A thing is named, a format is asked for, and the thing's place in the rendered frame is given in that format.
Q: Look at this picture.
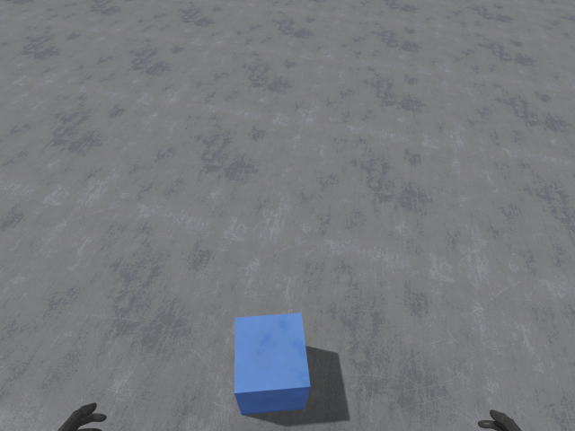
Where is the robot right hand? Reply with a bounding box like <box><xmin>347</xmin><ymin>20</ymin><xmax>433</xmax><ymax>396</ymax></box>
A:
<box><xmin>478</xmin><ymin>409</ymin><xmax>522</xmax><ymax>431</ymax></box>

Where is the robot left hand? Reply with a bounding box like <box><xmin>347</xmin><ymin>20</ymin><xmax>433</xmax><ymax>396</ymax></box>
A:
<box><xmin>58</xmin><ymin>403</ymin><xmax>107</xmax><ymax>431</ymax></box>

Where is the carton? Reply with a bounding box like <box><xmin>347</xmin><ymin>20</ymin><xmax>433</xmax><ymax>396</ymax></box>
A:
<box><xmin>234</xmin><ymin>313</ymin><xmax>311</xmax><ymax>415</ymax></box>

